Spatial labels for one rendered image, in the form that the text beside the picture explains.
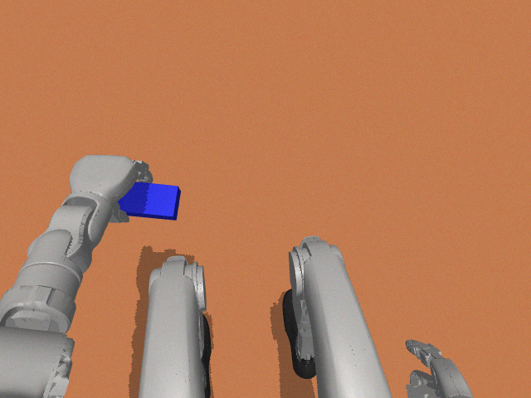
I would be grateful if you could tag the right robot hand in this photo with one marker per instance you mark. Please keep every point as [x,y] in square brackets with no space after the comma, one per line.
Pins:
[445,380]

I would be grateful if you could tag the left robot arm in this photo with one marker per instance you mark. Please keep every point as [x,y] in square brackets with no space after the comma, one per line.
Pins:
[37,311]

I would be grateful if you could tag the right robot foot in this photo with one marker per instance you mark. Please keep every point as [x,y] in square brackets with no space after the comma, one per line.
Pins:
[304,369]

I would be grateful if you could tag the small box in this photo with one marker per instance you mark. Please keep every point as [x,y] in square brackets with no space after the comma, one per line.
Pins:
[151,200]

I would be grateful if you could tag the left robot hand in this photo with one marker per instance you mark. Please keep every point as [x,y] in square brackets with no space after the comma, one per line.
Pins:
[109,177]

